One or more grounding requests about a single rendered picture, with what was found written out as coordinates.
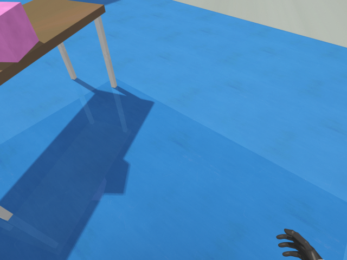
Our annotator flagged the carton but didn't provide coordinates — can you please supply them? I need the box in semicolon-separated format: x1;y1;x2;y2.
0;2;39;62

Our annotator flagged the robot right hand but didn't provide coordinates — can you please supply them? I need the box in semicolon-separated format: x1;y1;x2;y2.
276;229;322;260

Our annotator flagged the table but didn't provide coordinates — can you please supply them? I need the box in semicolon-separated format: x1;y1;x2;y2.
0;0;117;221

